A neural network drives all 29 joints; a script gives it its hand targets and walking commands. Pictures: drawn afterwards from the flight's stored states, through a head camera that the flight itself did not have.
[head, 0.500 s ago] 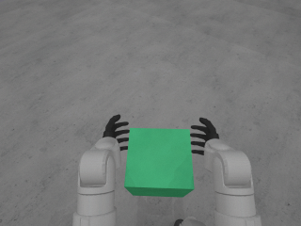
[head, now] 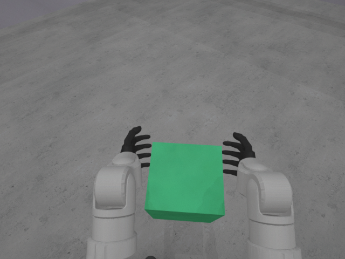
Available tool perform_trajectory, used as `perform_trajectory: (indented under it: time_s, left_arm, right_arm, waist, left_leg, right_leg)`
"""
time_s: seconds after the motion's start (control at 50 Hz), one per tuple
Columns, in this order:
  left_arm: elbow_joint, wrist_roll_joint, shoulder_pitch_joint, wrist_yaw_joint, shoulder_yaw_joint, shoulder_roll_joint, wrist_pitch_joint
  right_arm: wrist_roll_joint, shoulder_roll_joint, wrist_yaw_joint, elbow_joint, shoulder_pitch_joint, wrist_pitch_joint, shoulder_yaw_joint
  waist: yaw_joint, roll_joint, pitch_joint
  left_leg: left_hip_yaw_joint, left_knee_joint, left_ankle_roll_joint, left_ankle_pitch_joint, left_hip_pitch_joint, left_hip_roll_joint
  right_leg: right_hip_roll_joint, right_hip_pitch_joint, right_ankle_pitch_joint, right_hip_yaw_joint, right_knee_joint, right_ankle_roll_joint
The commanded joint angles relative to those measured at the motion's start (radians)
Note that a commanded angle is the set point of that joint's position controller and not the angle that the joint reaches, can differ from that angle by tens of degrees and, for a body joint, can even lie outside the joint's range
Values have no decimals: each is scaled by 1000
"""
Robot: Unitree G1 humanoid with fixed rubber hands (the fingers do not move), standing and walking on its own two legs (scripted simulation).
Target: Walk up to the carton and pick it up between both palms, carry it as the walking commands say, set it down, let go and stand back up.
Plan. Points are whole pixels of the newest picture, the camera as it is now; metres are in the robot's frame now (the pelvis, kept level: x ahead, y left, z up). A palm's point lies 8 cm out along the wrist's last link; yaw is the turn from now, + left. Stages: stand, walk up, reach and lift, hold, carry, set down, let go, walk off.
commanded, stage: carry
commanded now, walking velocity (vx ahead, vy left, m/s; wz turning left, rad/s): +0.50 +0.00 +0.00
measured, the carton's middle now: (184, 186) +0.30 -0.01 -0.01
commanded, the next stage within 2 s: none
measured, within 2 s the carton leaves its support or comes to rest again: neither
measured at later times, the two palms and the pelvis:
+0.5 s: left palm (146, 71) +0.63 +0.10 +0.10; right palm (223, 77) +0.61 -0.14 +0.09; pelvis +0.32 -0.01 -0.01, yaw -1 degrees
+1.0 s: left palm (147, 33) +0.95 +0.12 +0.07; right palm (203, 37) +0.92 -0.11 +0.06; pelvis +0.63 +0.02 -0.01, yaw -4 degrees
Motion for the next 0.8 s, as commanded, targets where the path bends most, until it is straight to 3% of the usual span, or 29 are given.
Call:
perform_trajectory:
  time_s: [0.0,0.02,0.04,0.06,0.08,0.1,0.12,0.16,0.2,0.24,0.32,0.4,0.44,0.46,0.48,0.5,0.52,0.54,0.56,0.58,0.62,0.66,0.72,0.78]
  left_arm:
    - [8,-398,-296,-273,-555,-1006,15]
    - [16,-397,-292,-273,-558,-1006,19]
    - [23,-393,-289,-276,-560,-1009,23]
    - [30,-380,-302,-283,-554,-1007,26]
    - [54,-395,-338,-289,-566,-1026,38]
    - [96,-393,-345,-291,-564,-1050,29]
    - [78,-408,-385,-290,-571,-1074,14]
    - [57,-416,-381,-279,-561,-1118,1]
    - [24,-432,-368,-269,-560,-1123,4]
    - [28,-431,-315,-261,-559,-1116,4]
    - [0,-427,-294,-251,-577,-1094,8]
    - [27,-426,-285,-259,-580,-1069,22]
    - [59,-424,-285,-266,-567,-1061,29]
    - [80,-421,-288,-269,-557,-1059,31]
    - [120,-400,-253,-273,-542,-1049,30]
    - [183,-374,-238,-273,-528,-1043,18]
    - [172,-388,-269,-276,-522,-1065,16]
    - [124,-401,-326,-274,-528,-1088,9]
    - [93,-406,-350,-267,-540,-1104,6]
    - [74,-406,-359,-263,-544,-1103,5]
    - [39,-396,-343,-257,-538,-1094,2]
    - [16,-400,-329,-260,-536,-1085,4]
    - [15,-398,-300,-269,-540,-1071,10]
    - [15,-395,-293,-273,-549,-1060,15]
  right_arm:
    - [436,1044,301,-72,-459,-29,629]
    - [435,1044,304,-52,-438,-27,627]
    - [428,1046,307,-27,-417,-27,619]
    - [411,1043,309,5,-395,-26,597]
    - [409,1061,309,64,-407,-33,598]
    - [417,1086,308,63,-440,-42,602]
    - [427,1098,307,23,-482,-53,602]
    - [437,1110,301,-67,-557,-59,601]
    - [430,1092,287,-132,-573,-61,595]
    - [416,1073,283,-128,-524,-58,583]
    - [417,1051,284,-124,-478,-53,584]
    - [406,1036,285,-105,-461,-41,583]
    - [398,1034,288,-76,-445,-33,580]
    - [394,1038,291,-53,-438,-30,580]
    - [393,1029,296,-28,-471,-25,578]
    - [399,1025,300,-52,-564,-22,592]
    - [400,1023,304,-33,-548,-22,582]
    - [430,1047,309,-41,-573,-29,578]
    - [446,1065,311,-53,-587,-34,578]
    - [446,1073,310,-48,-575,-35,579]
    - [458,1082,308,-58,-560,-37,586]
    - [451,1079,297,-68,-523,-38,588]
    - [441,1069,287,-88,-507,-37,598]
    - [441,1058,289,-102,-498,-32,619]
  waist:
    - [18,-123,-251]
    - [5,-98,-290]
    - [-14,-59,-362]
    - [-26,100,-418]
    - [-11,390,-448]
    - [-8,279,-437]
    - [-17,186,-427]
    - [-9,99,-397]
    - [-5,136,-401]
    - [-5,160,-401]
    - [-14,178,-374]
    - [-25,191,-316]
    - [-19,163,-315]
    - [-8,120,-350]
    - [20,-31,-393]
    - [31,-287,-426]
    - [26,-259,-377]
    - [24,-167,-384]
    - [28,-105,-395]
    - [28,-79,-384]
    - [28,-104,-367]
    - [23,-125,-338]
    - [24,-139,-287]
    - [16,-132,-277]
  left_leg:
    - [77,-81,27,53,151,-36]
    - [99,-105,39,25,318,-61]
    - [34,-96,60,24,545,-17]
    - [-228,-145,91,86,686,156]
    - [-600,-179,248,118,897,348]
    - [-632,-194,269,140,866,404]
    - [-556,-192,240,182,803,368]
    - [-415,-234,196,167,686,334]
    - [-257,-277,176,119,583,285]
    - [-172,-300,184,56,560,255]
    - [-110,-297,150,72,602,232]
    - [-82,-238,118,43,654,200]
    - [-32,-115,79,29,591,156]
    - [2,27,52,63,477,130]
    - [19,226,15,-15,296,99]
    - [-13,403,-19,-265,32,1]
    - [-70,517,-5,-439,-157,-21]
    - [-136,587,12,-442,-197,14]
    - [-162,580,16,-431,-203,35]
    - [-165,511,13,-413,-203,55]
    - [-134,343,-3,-368,-132,47]
    - [-78,233,-10,-259,-79,16]
    - [1,74,-13,-102,-29,-13]
    - [72,-43,7,34,134,-40]
  right_leg:
    - [-178,137,597,20,70,-75]
    - [-138,66,635,-21,188,-48]
    - [-98,-72,596,-40,348,-12]
    - [-28,-238,309,-40,584,7]
    - [76,-601,-145,62,830,26]
    - [25,-702,-202,170,946,-3]
    - [-19,-708,-167,211,925,-15]
    - [-78,-685,-93,219,808,-13]
    - [-61,-573,-78,170,614,-2]
    - [-35,-507,-14,125,457,-3]
    - [-1,-471,197,49,287,-5]
    - [23,-443,217,-21,168,7]
    - [38,-296,230,-63,77,5]
    - [8,-125,209,-23,87,-14]
    - [-127,47,182,166,67,-62]
    - [-296,238,204,503,21,-180]
    - [-370,303,331,613,-6,-219]
    - [-392,296,476,581,22,-230]
    - [-386,285,514,529,44,-220]
    - [-366,261,493,456,42,-187]
    - [-310,206,414,328,9,-140]
    - [-260,175,401,229,0,-126]
    - [-230,155,470,129,-10,-119]
    - [-189,98,486,25,66,-81]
